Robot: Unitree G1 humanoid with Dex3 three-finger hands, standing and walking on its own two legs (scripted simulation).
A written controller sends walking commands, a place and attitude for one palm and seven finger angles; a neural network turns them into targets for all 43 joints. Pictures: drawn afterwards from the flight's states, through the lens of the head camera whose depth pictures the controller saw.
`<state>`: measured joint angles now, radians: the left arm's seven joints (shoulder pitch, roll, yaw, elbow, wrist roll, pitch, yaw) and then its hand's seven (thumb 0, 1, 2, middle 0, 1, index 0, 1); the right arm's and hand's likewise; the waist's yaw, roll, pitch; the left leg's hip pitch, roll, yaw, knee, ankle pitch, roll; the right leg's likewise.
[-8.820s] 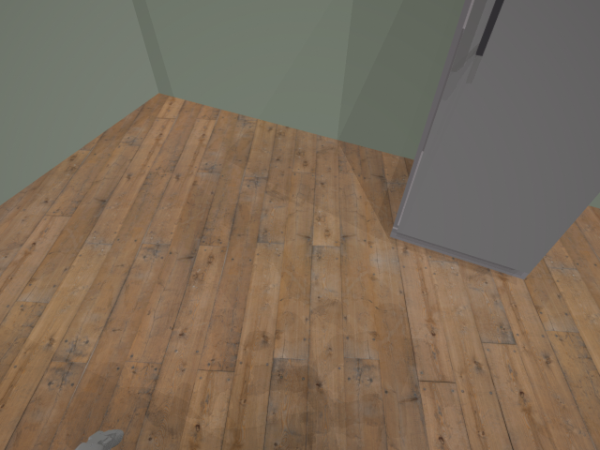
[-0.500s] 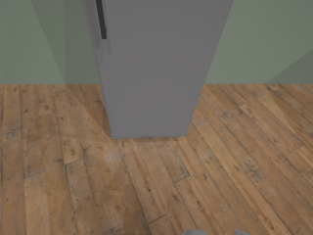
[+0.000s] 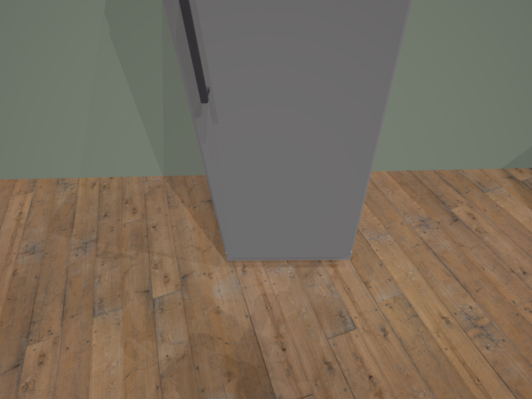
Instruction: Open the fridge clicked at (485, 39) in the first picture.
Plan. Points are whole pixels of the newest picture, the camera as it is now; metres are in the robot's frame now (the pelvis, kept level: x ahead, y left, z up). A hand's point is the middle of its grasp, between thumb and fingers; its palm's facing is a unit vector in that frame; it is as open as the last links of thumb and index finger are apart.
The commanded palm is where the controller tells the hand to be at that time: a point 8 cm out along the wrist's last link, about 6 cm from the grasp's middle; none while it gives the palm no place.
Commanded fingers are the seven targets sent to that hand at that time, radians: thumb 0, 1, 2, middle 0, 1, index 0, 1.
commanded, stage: take the last steps up to it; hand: left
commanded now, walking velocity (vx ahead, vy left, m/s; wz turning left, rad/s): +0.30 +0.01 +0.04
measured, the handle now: (194, 37) +0.79 +0.20 +0.23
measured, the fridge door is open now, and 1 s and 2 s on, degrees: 0 0 0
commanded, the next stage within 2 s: come to a stop and stand still in 0.88 s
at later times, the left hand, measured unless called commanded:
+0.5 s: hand out of the picture +0.12 +0.25 -0.18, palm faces +0.05 -0.99 -0.16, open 7.4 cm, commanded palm none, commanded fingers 0.00 0.90 0.90 -0.20 -0.30 -0.20 -0.30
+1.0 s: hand (193, 304) +0.35 +0.19 -0.18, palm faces +0.02 -0.97 -0.22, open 7.1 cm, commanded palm none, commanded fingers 0.00 0.90 0.90 -0.20 -0.30 -0.20 -0.30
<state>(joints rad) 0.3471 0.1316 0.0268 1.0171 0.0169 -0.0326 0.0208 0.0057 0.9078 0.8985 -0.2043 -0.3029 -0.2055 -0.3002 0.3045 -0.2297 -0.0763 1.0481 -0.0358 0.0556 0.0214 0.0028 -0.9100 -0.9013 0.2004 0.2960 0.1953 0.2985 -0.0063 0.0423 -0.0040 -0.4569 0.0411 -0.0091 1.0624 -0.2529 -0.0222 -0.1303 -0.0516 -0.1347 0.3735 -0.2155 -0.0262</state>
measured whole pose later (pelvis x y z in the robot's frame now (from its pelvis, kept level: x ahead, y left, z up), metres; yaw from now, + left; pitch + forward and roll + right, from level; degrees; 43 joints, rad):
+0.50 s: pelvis +0.10 +0.07 +0.00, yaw -1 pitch -1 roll +0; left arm 0.30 0.19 0.07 1.08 0.03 -0.01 -0.01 0.01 0.91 0.90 -0.20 -0.30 -0.20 -0.30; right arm 0.38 -0.11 -0.02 1.10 -0.02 -0.07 -0.03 0.00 -0.93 -0.90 0.20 0.30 0.20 0.30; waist 0.00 -0.04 0.00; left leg -0.05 0.01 0.15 0.32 -0.25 0.04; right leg -0.56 -0.11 -0.07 1.08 -0.22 0.01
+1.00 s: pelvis +0.28 +0.01 -0.01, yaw -1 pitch -1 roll -1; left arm 0.19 0.17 0.06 1.05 0.02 -0.06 0.03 -0.02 0.95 0.90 -0.20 -0.30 -0.21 -0.30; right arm 0.26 -0.17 -0.05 1.06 -0.02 -0.01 -0.02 0.00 -0.91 -0.90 0.20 0.30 0.19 0.30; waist -0.03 0.03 0.06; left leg -0.46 0.10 0.07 1.00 -0.37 -0.01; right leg -0.26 -0.02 -0.17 0.47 -0.20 -0.05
